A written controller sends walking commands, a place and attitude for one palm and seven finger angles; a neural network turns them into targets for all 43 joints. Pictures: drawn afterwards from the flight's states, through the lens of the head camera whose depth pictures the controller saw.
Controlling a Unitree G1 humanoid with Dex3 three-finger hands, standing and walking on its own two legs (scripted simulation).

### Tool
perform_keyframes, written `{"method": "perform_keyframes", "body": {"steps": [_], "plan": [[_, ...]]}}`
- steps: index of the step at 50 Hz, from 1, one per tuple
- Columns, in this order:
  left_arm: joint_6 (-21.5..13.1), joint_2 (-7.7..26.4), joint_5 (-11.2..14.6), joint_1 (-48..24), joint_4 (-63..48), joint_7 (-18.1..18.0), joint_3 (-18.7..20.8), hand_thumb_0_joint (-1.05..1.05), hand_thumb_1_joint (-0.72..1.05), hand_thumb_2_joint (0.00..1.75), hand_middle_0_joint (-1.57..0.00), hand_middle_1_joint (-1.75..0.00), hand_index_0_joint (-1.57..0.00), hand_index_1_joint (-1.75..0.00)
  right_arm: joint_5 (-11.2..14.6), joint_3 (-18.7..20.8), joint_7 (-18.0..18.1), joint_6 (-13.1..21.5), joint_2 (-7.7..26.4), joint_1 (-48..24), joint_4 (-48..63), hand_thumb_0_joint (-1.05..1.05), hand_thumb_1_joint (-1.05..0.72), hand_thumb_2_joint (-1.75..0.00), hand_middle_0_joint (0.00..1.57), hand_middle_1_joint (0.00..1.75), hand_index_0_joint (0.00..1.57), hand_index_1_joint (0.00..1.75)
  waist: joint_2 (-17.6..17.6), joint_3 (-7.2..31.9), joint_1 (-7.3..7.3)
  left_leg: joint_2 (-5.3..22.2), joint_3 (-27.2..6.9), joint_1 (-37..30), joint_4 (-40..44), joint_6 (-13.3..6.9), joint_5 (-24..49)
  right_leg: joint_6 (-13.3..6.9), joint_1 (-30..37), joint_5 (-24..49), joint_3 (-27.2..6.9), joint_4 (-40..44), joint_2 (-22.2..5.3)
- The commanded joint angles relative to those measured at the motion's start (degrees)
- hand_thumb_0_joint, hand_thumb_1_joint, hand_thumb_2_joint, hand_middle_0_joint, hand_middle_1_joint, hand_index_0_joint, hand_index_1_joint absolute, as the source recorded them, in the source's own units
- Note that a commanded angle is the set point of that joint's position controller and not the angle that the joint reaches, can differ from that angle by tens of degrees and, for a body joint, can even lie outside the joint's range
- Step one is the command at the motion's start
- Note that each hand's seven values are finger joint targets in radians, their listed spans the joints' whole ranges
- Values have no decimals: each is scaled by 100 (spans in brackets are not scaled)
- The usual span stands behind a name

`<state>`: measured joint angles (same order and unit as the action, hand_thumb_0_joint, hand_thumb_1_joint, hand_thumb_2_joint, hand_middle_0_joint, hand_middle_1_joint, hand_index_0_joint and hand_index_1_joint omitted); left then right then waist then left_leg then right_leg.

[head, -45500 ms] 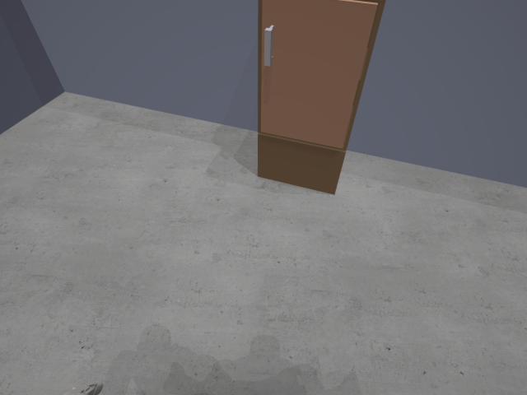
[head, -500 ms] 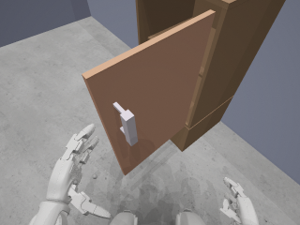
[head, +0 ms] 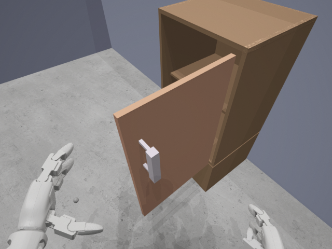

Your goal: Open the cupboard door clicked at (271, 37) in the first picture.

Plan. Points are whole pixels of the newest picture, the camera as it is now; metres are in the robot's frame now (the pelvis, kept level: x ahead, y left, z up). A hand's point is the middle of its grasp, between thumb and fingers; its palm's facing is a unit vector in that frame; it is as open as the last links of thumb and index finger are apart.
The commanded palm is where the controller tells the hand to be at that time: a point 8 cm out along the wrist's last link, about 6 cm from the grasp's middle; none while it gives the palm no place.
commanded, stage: draw the hand back to the body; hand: left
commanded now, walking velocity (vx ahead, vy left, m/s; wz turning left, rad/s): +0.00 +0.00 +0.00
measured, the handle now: (149, 160) +0.34 +0.08 +0.01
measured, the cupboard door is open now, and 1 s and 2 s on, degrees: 93 93 93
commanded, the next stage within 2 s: step back with the hand held close in 0.94 s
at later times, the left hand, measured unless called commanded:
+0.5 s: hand (27, 170) +0.20 +0.26 +0.18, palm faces +0.41 -0.80 -0.43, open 9.8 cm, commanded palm +0.16 +0.30 +0.20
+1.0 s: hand (22, 174) +0.19 +0.25 +0.19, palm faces +0.45 -0.79 -0.42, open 7.4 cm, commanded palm +0.14 +0.29 +0.20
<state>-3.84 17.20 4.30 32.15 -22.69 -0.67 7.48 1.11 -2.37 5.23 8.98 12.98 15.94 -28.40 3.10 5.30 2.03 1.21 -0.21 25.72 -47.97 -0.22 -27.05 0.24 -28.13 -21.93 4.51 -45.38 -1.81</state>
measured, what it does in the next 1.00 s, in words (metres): stands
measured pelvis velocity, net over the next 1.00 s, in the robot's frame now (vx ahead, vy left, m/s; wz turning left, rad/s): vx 0.00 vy -0.01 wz -0.03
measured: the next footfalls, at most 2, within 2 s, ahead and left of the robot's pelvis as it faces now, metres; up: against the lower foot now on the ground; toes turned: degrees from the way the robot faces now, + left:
none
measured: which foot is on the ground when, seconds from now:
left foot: down 0.00-1.00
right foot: down 0.00-1.00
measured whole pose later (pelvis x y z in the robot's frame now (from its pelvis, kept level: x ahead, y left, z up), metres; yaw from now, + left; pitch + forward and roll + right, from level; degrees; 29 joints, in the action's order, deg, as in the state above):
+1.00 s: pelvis +0.00 -0.01 +0.04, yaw -2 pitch -6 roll -1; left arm -5.7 19.1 1.9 26.0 -20.3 -6.7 19.4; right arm -0.3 -0.7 4.6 8.2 12.8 11.7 -38.5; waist 4.1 -2.8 4.3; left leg 2.0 1.7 1.4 -22.5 0.7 -15.1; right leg -0.6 -5.0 -10.5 3.2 -21.3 0.0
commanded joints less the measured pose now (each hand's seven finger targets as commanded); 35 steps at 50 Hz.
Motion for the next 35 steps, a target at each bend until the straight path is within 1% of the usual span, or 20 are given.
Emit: {"method": "perform_keyframes", "body": {"steps": [1,3,6,8,10,11,14,15,16,18,19,20,21,24,28,29,31,32,34,35], "plan": [[-187,695,-279,-260,-1245,-577,464,0,-5,50,-17,-30,-17,-30,-73,186,140,251,568,-567,778,0,-90,-90,20,30,20,30,-170,158,-4,-22,-19,-392,1325,-79,1783,-118,1096,1235,-142,1175,71],[-208,729,-318,-462,-1196,-662,542,0,2,52,-17,-30,-17,-30,-86,168,164,259,566,-640,702,0,-90,-90,20,30,20,30,-153,-4,-3,-24,-6,-584,1564,-73,1583,-107,1209,1034,-125,1384,68],[-256,830,-359,-700,-1177,-750,688,0,13,57,-17,-30,-17,-30,-113,140,189,317,575,-749,564,0,-90,-90,20,30,20,30,-20,-79,38,-24,-28,-878,1872,-70,1682,-129,1510,1087,-125,1619,61],[-270,857,-357,-592,-1156,-765,814,0,20,60,-18,-30,-18,-30,-125,141,179,337,557,-788,485,0,-90,-90,20,30,20,30,25,-23,97,-15,-8,-1084,2040,-61,1954,-127,1770,1314,-112,1713,63],[-293,947,-348,-617,-1113,-772,965,0,27,63,-18,-30,-18,-30,-139,149,158,362,577,-887,398,0,-90,-90,20,30,20,30,-84,-42,131,-2,7,-1204,2165,-56,2189,-134,2019,1525,-101,1849,66],[-294,882,-336,-587,-1124,-759,955,0,31,64,-18,-30,-18,-30,-144,143,142,366,557,-898,372,0,-90,-90,20,30,20,30,-32,-108,130,12,7,-1266,2238,-47,2391,-126,2094,1669,-107,1873,64],[-329,941,-340,-620,-1206,-740,1112,0,41,69,-18,-30,-18,-30,-156,166,76,369,554,-925,274,0,-90,-90,20,30,20,30,168,-136,153,47,30,-1499,2399,-1,2856,-121,2266,1915,-98,2010,79],[-321,965,-320,-572,-1069,-729,1175,0,44,70,-18,-30,-18,-30,-154,181,53,363,578,-978,232,0,-90,-90,20,30,20,30,-2,-207,174,59,9,-1494,2448,2,2891,-138,2341,1953,-100,2086,99],[-334,927,-305,-549,-1111,-711,1185,0,48,72,-19,-30,-19,-30,-155,195,39,346,569,-969,227,0,-90,-90,20,30,20,30,-8,-172,170,79,30,-1582,2498,-1,3033,-124,2407,2063,-109,2100,94],[-353,1049,-304,-663,-1222,-698,1361,0,55,75,-19,-30,-19,-30,-162,219,12,319,577,-988,199,0,-90,-90,20,30,20,30,48,-129,184,89,43,-1711,2554,12,3246,-119,2488,2191,-122,2161,112],[-356,1061,-291,-736,-1273,-690,1407,0,58,76,-19,-30,-19,-30,-172,225,1,305,583,-1007,202,0,-90,-90,20,30,20,30,131,-106,191,78,77,-1769,2581,7,3216,-114,2523,2212,-138,2213,107],[-351,1174,-289,-786,-1165,-698,1542,0,62,78,-19,-30,-19,-30,-172,231,1,291,591,-1045,160,0,-90,-90,20,30,20,30,70,-226,206,77,70,-1736,2615,10,3138,-134,2555,2195,-145,2281,121],[-364,1126,-271,-806,-1157,-691,1547,0,65,80,-19,-30,-19,-30,-164,232,-7,265,571,-1037,155,0,-90,-90,20,30,20,30,154,-288,189,76,93,-1768,2652,10,3073,-131,2535,2163,-164,2308,113],[-409,1261,-247,-971,-1268,-697,1771,0,76,84,-19,-30,-19,-30,-170,262,-15,226,576,-1069,140,0,-90,-90,20,30,20,30,140,-174,215,73,113,-1891,2713,2,3086,-127,2624,2191,-176,2373,133],[-454,1355,-211,-1160,-1220,-703,1972,0,90,90,-20,-30,-20,-30,-159,290,-20,182,582,-1132,80,0,-90,-90,20,30,20,30,173,-264,219,66,145,-1949,2772,-15,2944,-129,2627,2148,-209,2485,141],[-454,1184,-214,-1070,-1038,-680,1844,0,90,90,-20,-30,-20,-30,-162,297,-31,180,566,-1124,51,0,-90,-90,20,30,20,30,45,-400,190,77,151,-1934,2803,-10,2899,-115,2562,2101,-185,2508,144],[-431,1020,-204,-1058,-909,-639,1660,0,90,90,-20,-30,-20,-30,-151,306,-53,160,594,-1134,45,0,-90,-90,20,30,20,30,113,-530,170,80,154,-1906,2848,-19,2836,-113,2532,2043,-190,2545,129],[-444,1130,-196,-1035,-948,-647,1754,0,90,90,-20,-30,-20,-30,-164,331,-55,154,617,-1134,59,0,-90,-90,20,30,20,30,22,-375,210,73,161,-1946,2848,-39,2817,-109,2610,2076,-205,2551,128],[-456,1140,-209,-1079,-993,-641,1737,0,90,90,-20,-30,-20,-30,-159,343,-60,132,612,-1168,68,0,-90,-90,20,30,20,30,-50,-399,202,68,157,-1942,2874,-44,2693,-105,2590,1986,-215,2575,149],[-458,1230,-210,-1068,-983,-651,1809,0,90,90,-20,-30,-20,-30,-165,345,-45,134,630,-1186,53,0,-90,-90,20,30,20,30,48,-367,223,50,164,-1947,2871,-47,2685,-123,2643,2008,-230,2588,136]]}}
